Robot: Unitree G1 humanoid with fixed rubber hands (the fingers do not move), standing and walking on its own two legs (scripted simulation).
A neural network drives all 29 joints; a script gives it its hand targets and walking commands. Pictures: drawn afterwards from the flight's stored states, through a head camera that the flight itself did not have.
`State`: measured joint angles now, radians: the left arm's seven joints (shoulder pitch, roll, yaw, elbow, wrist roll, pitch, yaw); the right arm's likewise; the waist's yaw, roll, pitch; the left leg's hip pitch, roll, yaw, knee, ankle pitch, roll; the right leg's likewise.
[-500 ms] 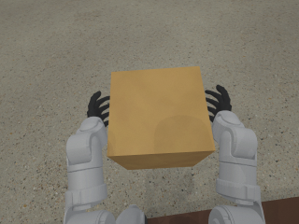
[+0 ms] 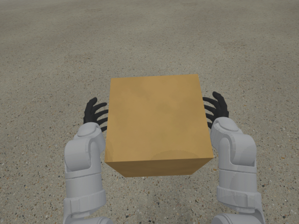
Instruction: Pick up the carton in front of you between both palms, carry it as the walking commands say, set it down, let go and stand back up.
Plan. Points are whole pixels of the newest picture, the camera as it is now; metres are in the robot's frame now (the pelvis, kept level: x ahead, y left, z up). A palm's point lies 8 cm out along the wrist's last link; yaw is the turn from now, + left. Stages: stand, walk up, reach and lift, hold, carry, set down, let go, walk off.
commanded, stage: carry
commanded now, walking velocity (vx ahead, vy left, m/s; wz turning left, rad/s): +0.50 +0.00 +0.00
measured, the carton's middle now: (156, 132) +0.36 +0.00 +0.08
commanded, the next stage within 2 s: none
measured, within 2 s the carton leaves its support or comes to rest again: neither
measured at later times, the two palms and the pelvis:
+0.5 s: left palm (113, 92) +0.67 +0.17 -0.01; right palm (184, 91) +0.66 -0.14 -0.01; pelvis +0.34 +0.02 -0.03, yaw -2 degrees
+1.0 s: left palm (126, 50) +0.90 +0.12 +0.07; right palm (186, 47) +0.92 -0.18 +0.06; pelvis +0.68 -0.04 -0.01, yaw +1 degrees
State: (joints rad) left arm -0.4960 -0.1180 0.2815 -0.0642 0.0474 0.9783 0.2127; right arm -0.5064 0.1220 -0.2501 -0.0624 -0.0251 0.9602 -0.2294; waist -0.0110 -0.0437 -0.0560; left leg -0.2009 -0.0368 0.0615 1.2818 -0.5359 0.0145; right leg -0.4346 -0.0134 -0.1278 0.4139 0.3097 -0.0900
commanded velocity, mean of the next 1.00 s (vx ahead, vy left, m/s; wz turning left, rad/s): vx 0.50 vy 0.00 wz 0.00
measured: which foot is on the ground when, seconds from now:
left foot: up 0.00-0.38, down 0.40-0.82, up 0.84-1.00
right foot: down 0.00-0.42, up 0.44-0.76, down 0.78-1.00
